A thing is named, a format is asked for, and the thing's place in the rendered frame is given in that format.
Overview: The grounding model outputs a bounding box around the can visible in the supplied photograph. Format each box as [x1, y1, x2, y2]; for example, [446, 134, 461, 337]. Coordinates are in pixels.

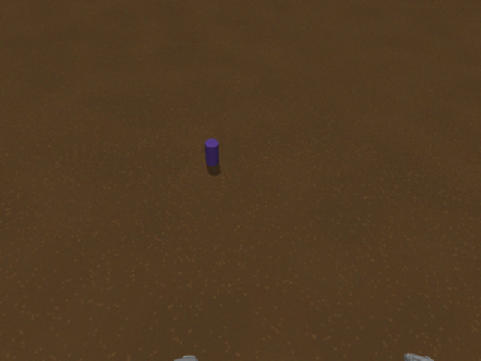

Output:
[205, 138, 219, 166]

